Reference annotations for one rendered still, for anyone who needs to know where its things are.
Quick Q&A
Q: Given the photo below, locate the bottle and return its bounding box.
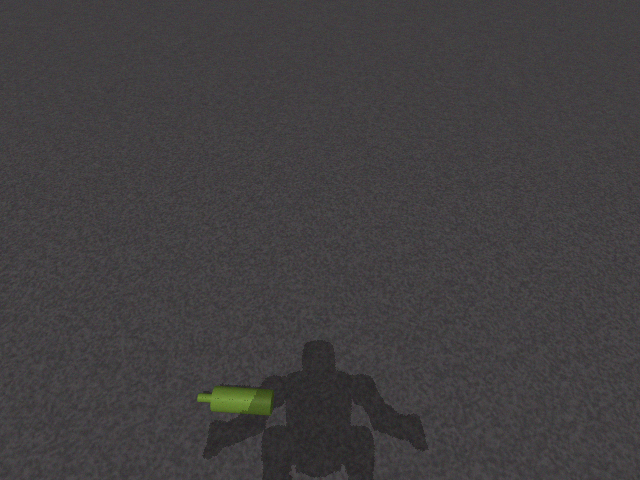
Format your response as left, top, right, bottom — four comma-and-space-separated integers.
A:
197, 386, 274, 416

